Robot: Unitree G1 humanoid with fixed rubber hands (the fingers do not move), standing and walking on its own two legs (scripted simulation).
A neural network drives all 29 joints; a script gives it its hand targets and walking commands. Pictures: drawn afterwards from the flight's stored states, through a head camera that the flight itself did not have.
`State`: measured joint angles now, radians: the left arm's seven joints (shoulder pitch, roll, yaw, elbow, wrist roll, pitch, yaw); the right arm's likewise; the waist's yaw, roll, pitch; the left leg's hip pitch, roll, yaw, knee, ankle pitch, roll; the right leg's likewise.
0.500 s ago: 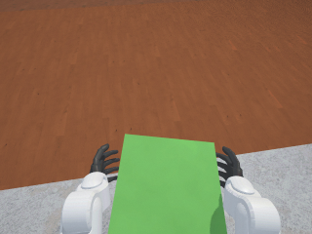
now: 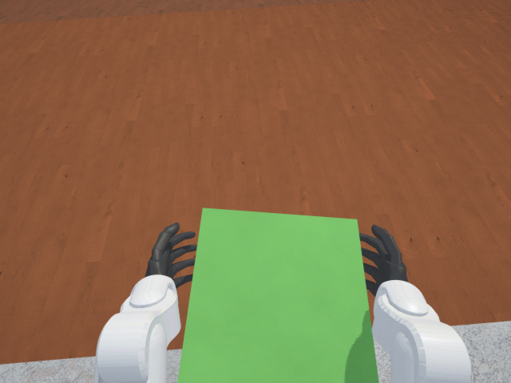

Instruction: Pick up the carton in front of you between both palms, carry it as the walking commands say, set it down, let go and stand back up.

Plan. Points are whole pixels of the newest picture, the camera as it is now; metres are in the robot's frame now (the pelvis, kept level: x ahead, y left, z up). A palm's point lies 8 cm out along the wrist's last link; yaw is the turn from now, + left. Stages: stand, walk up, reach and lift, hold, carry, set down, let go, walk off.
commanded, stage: carry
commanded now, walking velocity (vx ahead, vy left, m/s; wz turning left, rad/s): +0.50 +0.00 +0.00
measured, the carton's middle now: (268, 307) +0.24 +0.01 +0.01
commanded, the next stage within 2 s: none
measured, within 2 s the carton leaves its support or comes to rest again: neither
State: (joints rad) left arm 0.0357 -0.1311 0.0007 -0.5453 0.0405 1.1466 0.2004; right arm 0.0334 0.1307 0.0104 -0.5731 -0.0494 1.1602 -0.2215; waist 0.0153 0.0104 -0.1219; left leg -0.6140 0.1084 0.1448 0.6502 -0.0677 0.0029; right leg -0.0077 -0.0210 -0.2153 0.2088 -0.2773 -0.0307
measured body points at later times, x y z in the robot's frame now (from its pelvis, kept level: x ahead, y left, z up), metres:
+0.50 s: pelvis +0.33 +0.03 +0.00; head +0.34 +0.04 +0.45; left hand +0.66 +0.16 +0.14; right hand +0.65 -0.14 +0.14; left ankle +0.24 +0.11 -0.75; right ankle +0.45 -0.11 -0.69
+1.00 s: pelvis +0.67 -0.02 +0.00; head +0.75 -0.03 +0.44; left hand +1.03 +0.13 +0.14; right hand +1.04 -0.17 +0.13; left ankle +0.80 +0.09 -0.68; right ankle +0.56 -0.08 -0.74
